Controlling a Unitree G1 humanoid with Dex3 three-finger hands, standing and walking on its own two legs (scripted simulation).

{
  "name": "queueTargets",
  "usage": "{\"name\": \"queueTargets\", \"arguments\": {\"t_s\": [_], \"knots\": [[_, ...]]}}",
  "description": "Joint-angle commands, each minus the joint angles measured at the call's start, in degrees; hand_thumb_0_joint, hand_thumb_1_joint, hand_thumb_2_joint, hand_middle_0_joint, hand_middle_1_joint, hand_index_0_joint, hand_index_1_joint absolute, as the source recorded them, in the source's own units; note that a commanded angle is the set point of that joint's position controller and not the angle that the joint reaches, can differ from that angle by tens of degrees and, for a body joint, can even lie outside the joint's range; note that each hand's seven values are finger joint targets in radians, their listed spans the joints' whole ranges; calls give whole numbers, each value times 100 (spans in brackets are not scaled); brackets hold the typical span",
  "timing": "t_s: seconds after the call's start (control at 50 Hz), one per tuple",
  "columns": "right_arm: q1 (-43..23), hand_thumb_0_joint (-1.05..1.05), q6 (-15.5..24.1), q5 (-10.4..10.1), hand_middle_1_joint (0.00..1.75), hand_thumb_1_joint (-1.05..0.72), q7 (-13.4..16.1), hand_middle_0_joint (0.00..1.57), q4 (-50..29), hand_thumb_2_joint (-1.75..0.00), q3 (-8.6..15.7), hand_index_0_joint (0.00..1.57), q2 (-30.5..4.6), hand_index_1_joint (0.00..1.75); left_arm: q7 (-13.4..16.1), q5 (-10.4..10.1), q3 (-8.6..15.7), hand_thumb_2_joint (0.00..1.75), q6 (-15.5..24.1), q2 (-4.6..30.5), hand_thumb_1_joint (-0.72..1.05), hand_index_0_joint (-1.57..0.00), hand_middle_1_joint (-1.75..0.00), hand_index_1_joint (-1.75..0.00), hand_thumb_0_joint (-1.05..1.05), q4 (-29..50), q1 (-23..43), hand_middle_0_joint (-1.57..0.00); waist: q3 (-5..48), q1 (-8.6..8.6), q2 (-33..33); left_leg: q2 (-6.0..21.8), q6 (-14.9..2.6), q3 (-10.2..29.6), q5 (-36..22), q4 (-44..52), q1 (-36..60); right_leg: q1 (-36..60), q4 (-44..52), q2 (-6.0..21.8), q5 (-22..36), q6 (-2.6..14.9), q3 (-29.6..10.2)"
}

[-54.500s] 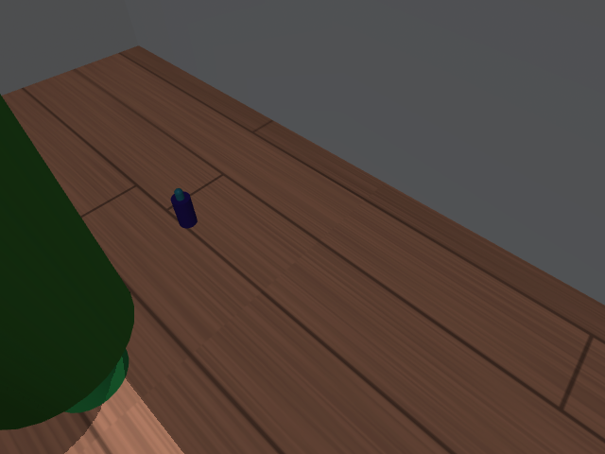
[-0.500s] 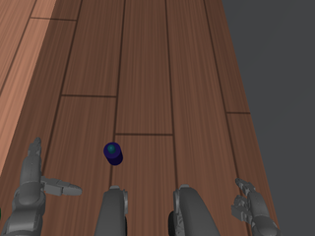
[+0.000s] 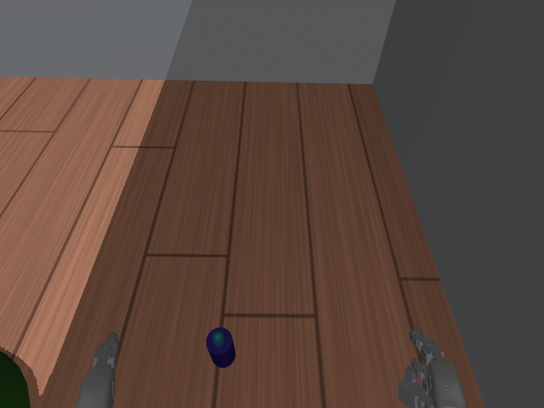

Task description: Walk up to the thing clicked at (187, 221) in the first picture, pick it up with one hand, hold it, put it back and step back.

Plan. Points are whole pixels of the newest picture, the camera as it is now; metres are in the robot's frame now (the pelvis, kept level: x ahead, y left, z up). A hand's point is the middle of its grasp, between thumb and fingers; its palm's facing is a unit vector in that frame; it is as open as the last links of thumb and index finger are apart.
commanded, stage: home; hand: left
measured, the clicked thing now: (220, 345) +0.41 +0.14 -0.62
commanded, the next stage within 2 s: stand in 1.62 s
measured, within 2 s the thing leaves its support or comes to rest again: neither
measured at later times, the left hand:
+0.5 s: hand (152, 403) +0.16 +0.17 -0.05, palm faces +0.10 -0.95 -0.28, open 17.5 cm
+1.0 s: hand out of the picture +0.16 +0.16 -0.05, palm faces +0.10 -0.95 -0.28, open 17.4 cm
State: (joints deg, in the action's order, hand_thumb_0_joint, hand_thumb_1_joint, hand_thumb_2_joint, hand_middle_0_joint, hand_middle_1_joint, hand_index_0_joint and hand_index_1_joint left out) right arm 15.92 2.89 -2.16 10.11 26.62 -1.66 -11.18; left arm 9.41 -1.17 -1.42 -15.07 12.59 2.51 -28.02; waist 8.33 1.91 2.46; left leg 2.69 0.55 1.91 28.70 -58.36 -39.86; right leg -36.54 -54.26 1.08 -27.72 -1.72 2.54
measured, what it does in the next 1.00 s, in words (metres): stands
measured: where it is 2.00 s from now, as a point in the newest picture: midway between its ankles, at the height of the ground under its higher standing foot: outside the picture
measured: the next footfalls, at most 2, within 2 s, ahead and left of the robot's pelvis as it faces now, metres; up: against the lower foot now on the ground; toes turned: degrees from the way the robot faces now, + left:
none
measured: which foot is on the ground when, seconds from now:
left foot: down 0.00-1.00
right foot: down 0.00-1.00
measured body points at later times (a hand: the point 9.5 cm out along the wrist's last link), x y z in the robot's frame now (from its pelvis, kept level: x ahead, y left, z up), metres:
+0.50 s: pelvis +0.00 -0.01 +0.01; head +0.02 -0.01 +0.46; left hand +0.16 +0.22 -0.03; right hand +0.16 -0.25 -0.07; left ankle +0.00 +0.12 -0.68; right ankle -0.01 -0.14 -0.68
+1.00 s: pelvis -0.01 -0.02 +0.01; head +0.01 -0.02 +0.46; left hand +0.15 +0.21 -0.03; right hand +0.15 -0.26 -0.06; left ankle +0.00 +0.12 -0.68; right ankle -0.01 -0.14 -0.68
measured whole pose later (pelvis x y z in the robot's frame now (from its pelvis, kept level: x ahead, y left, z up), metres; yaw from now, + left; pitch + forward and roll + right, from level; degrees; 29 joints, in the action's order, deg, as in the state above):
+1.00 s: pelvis -0.01 -0.02 +0.01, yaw +1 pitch +7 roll -2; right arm 15.1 7.4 -0.9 10.4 29.6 -1.2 -11.9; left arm 7.7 -0.6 -0.8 -15.8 11.4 -0.3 -26.0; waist 5.3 1.4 1.9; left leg 3.0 1.9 2.5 26.1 -54.8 -36.3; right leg -33.6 -52.5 0.7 -26.3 -0.4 3.1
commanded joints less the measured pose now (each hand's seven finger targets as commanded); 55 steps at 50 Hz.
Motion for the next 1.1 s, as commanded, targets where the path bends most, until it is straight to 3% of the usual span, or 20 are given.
{"name": "queueTargets", "arguments": {"t_s": [0.0, 0.04, 0.14, 0.2, 0.32, 0.34, 0.46, 0.54, 0.66, 0.78, 0.94, 1.0, 1.08], "knots": [[-315, 0, 421, 97, 30, -90, 68, 20, -871, -90, 319, 20, -747, 30, 20, 87, 338, 4, 253, 453, -58, -5, -5, -5, 0, 926, 57, -5, 150, 37, -51, -132, -29, -103, -1239, 1166, 653, 271, 840, -259, 1086, 182, 236], [-250, 0, 463, 132, 30, -90, 72, 20, -814, -90, 336, 20, -740, 30, 0, 115, 370, 4, 283, 486, -57, -5, -5, -5, 0, 1018, 287, -5, 353, 75, -59, -156, -37, -127, -1451, 1082, 751, 370, 841, -231, 1292, 177, 182], [-352, 0, 569, 149, 30, -90, 67, 20, -794, -90, 327, 20, -753, 30, -22, 120, 306, 4, 256, 403, -58, -5, -5, -5, 0, 1036, 263, -5, 337, 13, 158, -169, -7, -106, -1200, 1245, 881, 394, 891, -243, 1033, 197, 201], [-367, 0, 605, 155, 30, -90, 78, 20, -769, -90, 317, 20, -733, 30, -20, 123, 381, 4, 238, 468, -58, -5, -5, -5, 0, 1053, 194, -5, 545, -19, -1, -188, -27, -146, -1524, 1109, 916, 609, 935, -217, 1367, 173, 161], [-436, 0, 631, 151, 30, -90, 72, 20, -730, -90, 302, 20, -730, 30, -24, 115, 369, 3, 217, 446, -58, -5, -5, -5, 0, 882, 201, -5, 264, -60, 8, -204, -31, -157, -1342, 1167, 779, 533, 1011, -209, 1212, 167, 168], [-370, 0, 642, 163, 30, -90, 77, 20, -721, -90, 311, 20, -722, 30, -11, 127, 451, 5, 217, 483, -56, -5, -5, -5, 0, 867, 154, -5, 449, -63, 5, -198, -29, -170, -1447, 1132, 866, 588, 988, -216, 1317, 160, 151], [-357, 0, 650, 160, 30, -90, 79, 20, -688, -90, 318, 20, -726, 30, -46, 123, 415, 4, 220, 459, -57, -5, -5, -5, 0, 831, 132, -5, 543, -48, -165, -208, -64, -237, -1809, 1001, 922, 712, 1005, -169, 1798, 121, 82], [-393, 0, 681, 165, 30, -90, 63, 20, -631, -90, 320, 20, -731, 30, -52, 124, 377, 6, 210, 415, -55, -5, -5, -5, 0, 756, 200, -5, 283, -57, -20, -183, -36, -169, -1437, 1186, 894, 560, 1003, -209, 1295, 167, 153], [-449, 0, 710, 162, 30, -90, 66, 20, -638, -90, 327, 20, -743, 30, -59, 119, 402, 6, 227, 436, -55, -5, -5, -5, 0, 738, 290, -5, 236, -44, -77, -195, -48, -196, -1251, 1196, 846, 523, 1081, -206, 1150, 150, 132], [-407, 0, 729, 172, 30, -90, 78, 20, -612, -90, 330, 20, -749, 30, -81, 122, 375, 5, 228, 423, -56, -5, -5, -5, 0, 791, 304, -5, 336, -39, -114, -186, -56, -195, -1328, 1202, 893, 561, 1066, -193, 1209, 164, 118], [-470, 0, 779, 167, 30, -90, 96, 20, -613, -90, 315, 20, -746, 30, -98, 113, 431, 5, 239, 477, -55, -5, -5, -5, 0, 795, 377, -5, 226, -48, -163, -214, -78, -222, -972, 1234, 839, 480, 1167, -178, 898, 142, 96], [-435, 0, 778, 175, 30, -90, 108, 20, -602, -90, 321, 20, -728, 30, -94, 120, 444, 5, 254, 459, -56, -5, -5, -5, 0, 816, 241, -5, 389, -101, -93, -203, -62, -230, -1208, 1202, 926, 573, 1112, -181, 1103, 160, 93], [-447, 0, 800, 175, 30, -90, 105, 20, -577, -90, 319, 20, -732, 30, -91, 120, 399, 4, 257, 445, -57, -5, -5, -5, 0, 825, 376, -5, 261, -48, -83, -196, -61, -232, -1207, 1195, 891, 507, 1108, -180, 1126, 153, 98]]}}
